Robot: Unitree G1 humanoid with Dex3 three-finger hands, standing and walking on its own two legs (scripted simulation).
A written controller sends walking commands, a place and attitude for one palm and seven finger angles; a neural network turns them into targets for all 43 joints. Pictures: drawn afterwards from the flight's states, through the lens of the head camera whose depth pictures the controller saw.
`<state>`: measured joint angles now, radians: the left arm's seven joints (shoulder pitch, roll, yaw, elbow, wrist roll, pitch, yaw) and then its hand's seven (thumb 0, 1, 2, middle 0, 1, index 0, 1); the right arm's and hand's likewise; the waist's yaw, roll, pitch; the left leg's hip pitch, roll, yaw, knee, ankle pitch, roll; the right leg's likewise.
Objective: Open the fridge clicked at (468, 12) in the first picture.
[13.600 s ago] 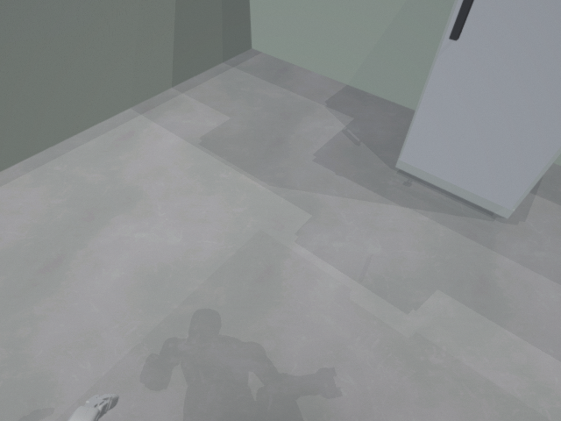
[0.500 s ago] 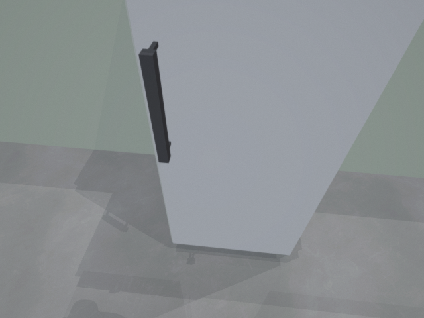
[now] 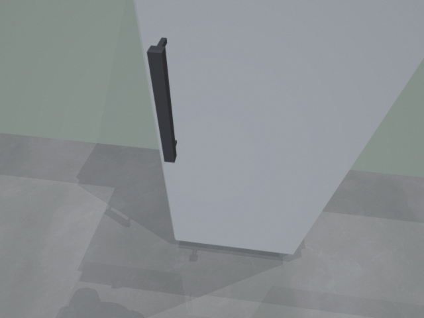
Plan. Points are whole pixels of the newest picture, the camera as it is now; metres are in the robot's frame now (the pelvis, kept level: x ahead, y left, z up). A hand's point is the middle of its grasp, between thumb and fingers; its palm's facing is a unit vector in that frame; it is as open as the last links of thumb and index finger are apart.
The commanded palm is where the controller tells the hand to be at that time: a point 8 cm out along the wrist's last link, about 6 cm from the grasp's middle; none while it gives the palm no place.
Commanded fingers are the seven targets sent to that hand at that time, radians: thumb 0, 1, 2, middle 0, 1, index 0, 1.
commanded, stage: look again from close up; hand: left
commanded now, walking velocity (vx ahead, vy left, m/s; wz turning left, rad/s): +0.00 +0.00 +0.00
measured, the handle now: (167, 107) +0.53 +0.15 +0.11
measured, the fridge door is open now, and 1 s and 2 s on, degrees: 0 0 0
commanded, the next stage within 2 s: raise the hand to about handle height in 0.32 s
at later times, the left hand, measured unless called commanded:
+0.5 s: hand out of the picture +0.11 +0.23 -0.13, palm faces +0.20 -0.95 -0.26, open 7.4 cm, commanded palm +0.11 +0.28 -0.06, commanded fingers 0.00 0.78 0.85 -0.21 -0.38 -0.21 -0.38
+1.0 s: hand (88, 276) +0.18 +0.23 +0.00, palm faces +0.05 -1.00 -0.08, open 9.5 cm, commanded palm +0.16 +0.28 +0.01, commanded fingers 0.00 0.20 0.60 -0.25 -0.75 -0.25 -0.75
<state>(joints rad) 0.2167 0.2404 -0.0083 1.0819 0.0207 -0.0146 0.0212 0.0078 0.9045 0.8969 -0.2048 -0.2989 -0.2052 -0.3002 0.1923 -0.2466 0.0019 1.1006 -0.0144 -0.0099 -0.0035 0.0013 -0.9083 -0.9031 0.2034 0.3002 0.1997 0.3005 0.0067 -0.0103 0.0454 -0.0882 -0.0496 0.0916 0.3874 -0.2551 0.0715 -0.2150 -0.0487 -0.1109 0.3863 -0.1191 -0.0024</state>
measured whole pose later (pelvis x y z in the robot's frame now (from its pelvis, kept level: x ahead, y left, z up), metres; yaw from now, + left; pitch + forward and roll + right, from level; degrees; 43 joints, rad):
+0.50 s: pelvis +0.01 +0.00 +0.00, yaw +1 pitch -2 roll +0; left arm 0.31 0.26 0.12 0.67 -0.06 -0.02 0.01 0.02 0.90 0.89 -0.21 -0.30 -0.21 -0.30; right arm 0.25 -0.27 0.01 0.97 0.01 -0.09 -0.04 0.00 -0.91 -0.90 0.20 0.30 0.20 0.30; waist 0.02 -0.02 0.05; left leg -0.08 -0.06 0.08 0.37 -0.26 0.06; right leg -0.23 -0.06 -0.11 0.43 -0.16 -0.01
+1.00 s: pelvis +0.00 -0.04 -0.06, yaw +2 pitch +9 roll -2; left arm 0.32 0.32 0.42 0.16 -0.44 -0.50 -0.60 0.02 0.42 0.69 -0.24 -0.61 -0.24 -0.61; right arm 0.19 -0.30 -0.01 0.60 0.03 -0.33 -0.06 0.01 -0.91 -0.90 0.20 0.30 0.20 0.30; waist 0.05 0.00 -0.03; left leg -0.63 0.03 0.00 1.01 -0.54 0.02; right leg -0.70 -0.02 -0.20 0.91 -0.38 -0.07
